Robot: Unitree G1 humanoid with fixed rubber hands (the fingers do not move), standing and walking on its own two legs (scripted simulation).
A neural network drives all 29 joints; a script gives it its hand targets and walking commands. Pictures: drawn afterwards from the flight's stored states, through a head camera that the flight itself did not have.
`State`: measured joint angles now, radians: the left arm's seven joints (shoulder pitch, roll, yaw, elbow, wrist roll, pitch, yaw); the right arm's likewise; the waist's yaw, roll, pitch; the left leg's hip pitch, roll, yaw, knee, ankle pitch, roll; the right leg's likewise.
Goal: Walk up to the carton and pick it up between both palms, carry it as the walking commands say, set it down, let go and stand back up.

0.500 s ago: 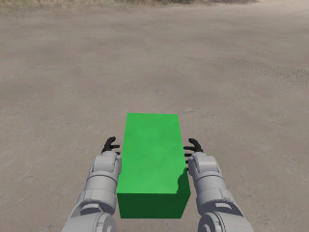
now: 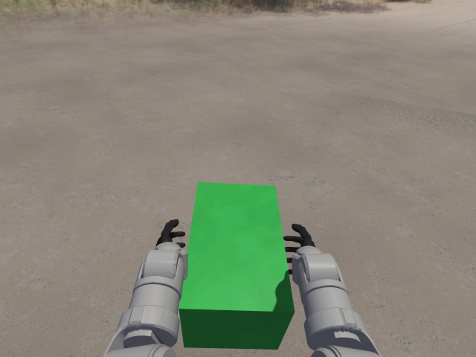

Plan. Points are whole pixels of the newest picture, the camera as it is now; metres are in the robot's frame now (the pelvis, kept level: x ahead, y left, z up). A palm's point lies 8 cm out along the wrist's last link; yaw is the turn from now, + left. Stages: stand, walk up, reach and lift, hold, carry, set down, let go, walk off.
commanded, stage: reach and lift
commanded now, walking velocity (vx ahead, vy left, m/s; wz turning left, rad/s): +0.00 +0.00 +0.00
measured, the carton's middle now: (234, 258) +0.35 +0.00 -0.03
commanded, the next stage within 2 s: hold in 0.20 s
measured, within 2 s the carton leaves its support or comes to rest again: neither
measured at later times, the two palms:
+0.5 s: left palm (165, 261) +0.28 +0.13 +0.05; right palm (311, 263) +0.28 -0.13 +0.05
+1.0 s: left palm (162, 260) +0.28 +0.13 +0.05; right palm (308, 262) +0.28 -0.13 +0.05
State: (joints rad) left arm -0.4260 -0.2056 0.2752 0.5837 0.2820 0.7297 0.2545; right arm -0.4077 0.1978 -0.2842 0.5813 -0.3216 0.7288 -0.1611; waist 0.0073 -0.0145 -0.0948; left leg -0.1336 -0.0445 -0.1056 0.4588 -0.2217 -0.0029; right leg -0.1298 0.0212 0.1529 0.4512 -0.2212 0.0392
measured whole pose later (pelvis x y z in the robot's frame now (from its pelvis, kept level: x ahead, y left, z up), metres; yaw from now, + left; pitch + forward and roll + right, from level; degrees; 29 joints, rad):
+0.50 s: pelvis -0.01 -0.01 +0.00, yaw +1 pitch -8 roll +0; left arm -0.41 -0.20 0.26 0.55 0.27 0.76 0.24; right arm -0.39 0.19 -0.27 0.54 -0.32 0.77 -0.12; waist 0.00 -0.01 -0.08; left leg -0.12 -0.04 -0.12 0.48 -0.22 -0.01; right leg -0.11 0.03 0.13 0.47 -0.22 0.03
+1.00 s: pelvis -0.01 +0.00 +0.00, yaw +1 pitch -7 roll +0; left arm -0.42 -0.20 0.27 0.58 0.28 0.75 0.25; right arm -0.40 0.19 -0.29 0.57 -0.33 0.76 -0.13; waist 0.01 -0.01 -0.10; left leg -0.13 -0.04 -0.11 0.49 -0.23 0.00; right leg -0.12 0.02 0.13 0.47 -0.23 0.04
